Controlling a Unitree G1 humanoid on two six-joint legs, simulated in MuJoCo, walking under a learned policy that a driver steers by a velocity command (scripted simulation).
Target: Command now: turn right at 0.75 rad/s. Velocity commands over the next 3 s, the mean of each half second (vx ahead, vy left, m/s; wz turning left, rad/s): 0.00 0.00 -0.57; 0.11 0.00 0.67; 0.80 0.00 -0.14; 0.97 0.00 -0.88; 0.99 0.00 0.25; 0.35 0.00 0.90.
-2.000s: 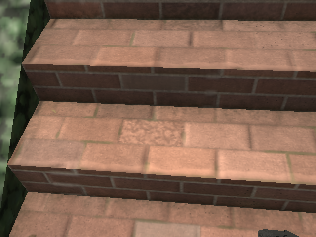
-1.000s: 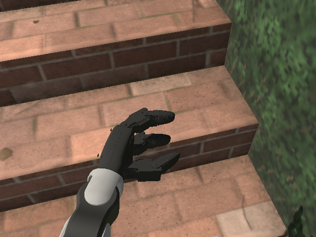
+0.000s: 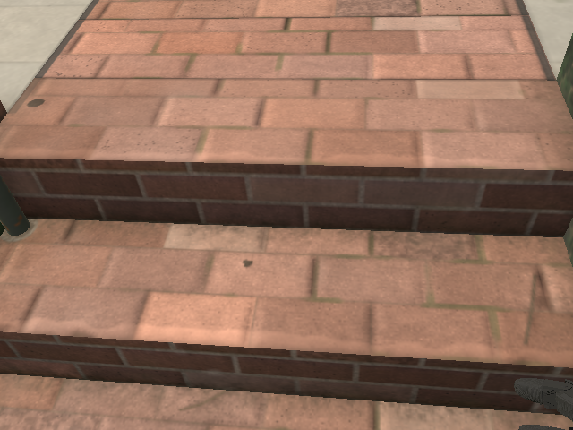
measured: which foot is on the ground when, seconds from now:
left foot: up 0.00-0.26, down 0.28-0.78, up 0.80-1.00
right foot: down 0.00-0.28, up 0.30-0.60, down 0.62-1.00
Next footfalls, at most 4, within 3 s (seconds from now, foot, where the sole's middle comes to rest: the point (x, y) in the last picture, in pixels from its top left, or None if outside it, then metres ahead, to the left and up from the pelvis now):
0.28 left None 0.08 0.10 -0.75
0.62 right None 0.06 -0.12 -0.75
1.24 left None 0.09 0.21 -0.75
1.58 right None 0.38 0.11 -0.57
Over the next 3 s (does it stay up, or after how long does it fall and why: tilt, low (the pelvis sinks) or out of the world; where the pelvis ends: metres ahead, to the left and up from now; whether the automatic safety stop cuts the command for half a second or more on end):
stays up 1.32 -0.24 0.56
